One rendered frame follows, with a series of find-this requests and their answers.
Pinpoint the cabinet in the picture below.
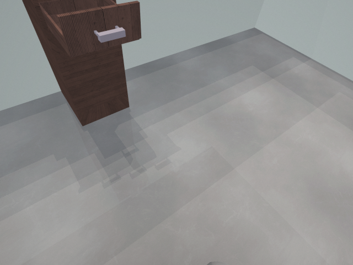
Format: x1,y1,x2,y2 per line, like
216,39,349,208
22,0,129,126

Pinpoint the drawer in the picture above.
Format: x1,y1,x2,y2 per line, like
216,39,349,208
39,0,141,58

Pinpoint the handle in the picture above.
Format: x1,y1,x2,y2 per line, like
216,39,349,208
94,26,126,43

